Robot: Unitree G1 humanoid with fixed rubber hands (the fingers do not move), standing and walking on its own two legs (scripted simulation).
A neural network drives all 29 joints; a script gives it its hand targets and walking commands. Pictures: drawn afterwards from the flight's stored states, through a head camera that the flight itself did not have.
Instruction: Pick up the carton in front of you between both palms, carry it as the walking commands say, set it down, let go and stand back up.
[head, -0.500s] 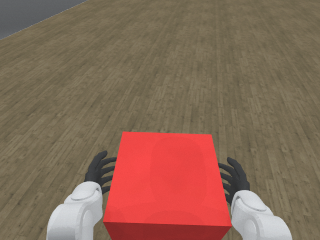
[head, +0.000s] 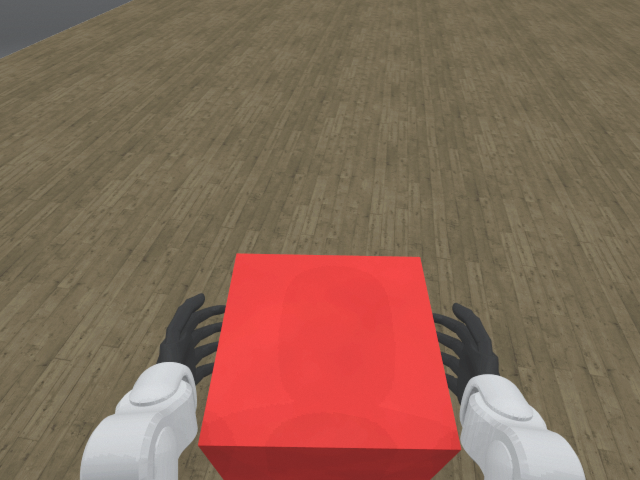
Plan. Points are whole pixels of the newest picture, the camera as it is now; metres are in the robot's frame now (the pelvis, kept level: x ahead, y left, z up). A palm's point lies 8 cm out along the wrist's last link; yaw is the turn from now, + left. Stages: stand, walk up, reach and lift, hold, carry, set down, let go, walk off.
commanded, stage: carry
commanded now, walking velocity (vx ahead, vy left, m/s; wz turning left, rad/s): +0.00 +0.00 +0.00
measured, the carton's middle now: (325, 385) +0.26 +0.00 +0.03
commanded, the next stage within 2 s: none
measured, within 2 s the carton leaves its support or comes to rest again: neither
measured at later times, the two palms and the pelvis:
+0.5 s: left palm (226, 228) +0.42 +0.14 +0.12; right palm (448, 241) +0.42 -0.16 +0.12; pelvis +0.19 -0.01 +0.02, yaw +1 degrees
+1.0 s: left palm (232, 228) +0.43 +0.13 +0.12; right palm (448, 236) +0.44 -0.16 +0.12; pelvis +0.20 -0.02 +0.02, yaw +1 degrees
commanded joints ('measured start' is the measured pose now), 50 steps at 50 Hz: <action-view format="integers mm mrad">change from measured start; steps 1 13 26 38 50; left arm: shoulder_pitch -323 -357 -387 -396 -380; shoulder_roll -637 -820 -744 -780 -750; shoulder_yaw -626 -681 -588 -625 -615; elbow -115 -106 24 -28 3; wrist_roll -278 -255 -259 -268 -244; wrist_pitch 21 -23 23 8 15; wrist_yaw -86 -119 -111 -116 -122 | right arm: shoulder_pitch -312 -341 -409 -387 -380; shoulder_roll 650 808 748 779 750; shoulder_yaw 585 624 598 599 598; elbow -60 -95 -8 -24 -3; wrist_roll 278 289 257 256 245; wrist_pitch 13 -28 31 11 17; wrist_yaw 84 151 108 118 126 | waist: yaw -27 -4 0 2 2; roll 321 174 -24 29 31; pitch -402 -291 -239 -269 -186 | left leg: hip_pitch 855 397 330 361 328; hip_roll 420 222 124 128 138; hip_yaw -584 -106 -117 -120 -134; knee -79 -146 24 45 -10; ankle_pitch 655 254 190 270 113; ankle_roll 172 37 -103 -104 -92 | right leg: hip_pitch -567 -326 -213 -208 -249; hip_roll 115 16 -104 -87 -83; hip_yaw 41 36 104 85 91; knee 750 28 27 68 13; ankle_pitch -44 292 925 874 649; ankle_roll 22 -14 -52 -55 -57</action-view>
